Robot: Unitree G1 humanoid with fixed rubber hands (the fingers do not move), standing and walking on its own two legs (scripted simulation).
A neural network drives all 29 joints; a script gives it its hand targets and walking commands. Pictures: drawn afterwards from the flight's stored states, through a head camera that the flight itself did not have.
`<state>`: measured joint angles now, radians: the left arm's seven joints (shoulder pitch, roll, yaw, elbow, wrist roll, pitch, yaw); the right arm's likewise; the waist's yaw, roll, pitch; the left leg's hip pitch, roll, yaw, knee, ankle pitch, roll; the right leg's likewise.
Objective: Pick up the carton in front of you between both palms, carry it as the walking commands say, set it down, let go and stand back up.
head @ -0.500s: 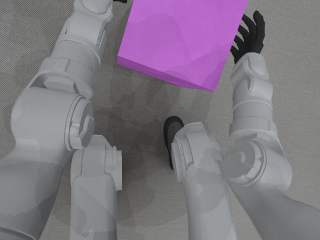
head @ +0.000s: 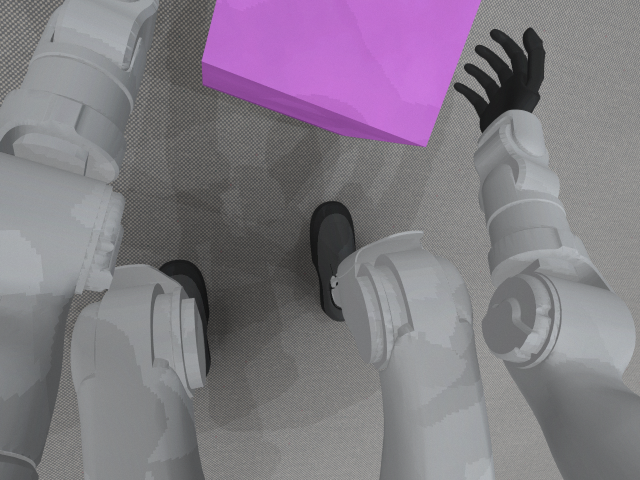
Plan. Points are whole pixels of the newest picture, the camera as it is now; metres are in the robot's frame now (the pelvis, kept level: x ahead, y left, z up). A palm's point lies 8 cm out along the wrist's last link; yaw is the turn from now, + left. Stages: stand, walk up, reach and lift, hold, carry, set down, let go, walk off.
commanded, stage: set down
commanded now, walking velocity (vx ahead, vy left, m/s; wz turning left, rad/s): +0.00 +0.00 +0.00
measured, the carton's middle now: (321, 20) +0.53 -0.08 -0.26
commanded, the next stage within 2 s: let go in 1.10 s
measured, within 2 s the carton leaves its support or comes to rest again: neither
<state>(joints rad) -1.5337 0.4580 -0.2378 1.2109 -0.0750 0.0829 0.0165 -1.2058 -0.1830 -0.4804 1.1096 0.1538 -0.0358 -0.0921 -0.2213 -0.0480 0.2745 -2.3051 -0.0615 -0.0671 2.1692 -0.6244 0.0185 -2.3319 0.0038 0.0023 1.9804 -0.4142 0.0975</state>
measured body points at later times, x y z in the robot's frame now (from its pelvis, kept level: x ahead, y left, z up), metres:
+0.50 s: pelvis +0.00 -0.02 +0.07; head +0.34 -0.01 +0.36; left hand +0.60 +0.09 -0.06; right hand +0.45 -0.26 -0.06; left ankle +0.08 +0.11 -0.35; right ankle +0.16 -0.14 -0.35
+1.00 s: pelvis +0.03 -0.01 +0.19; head +0.33 +0.01 +0.52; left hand +0.61 +0.10 +0.09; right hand +0.44 -0.26 +0.09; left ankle +0.08 +0.11 -0.35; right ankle +0.16 -0.14 -0.35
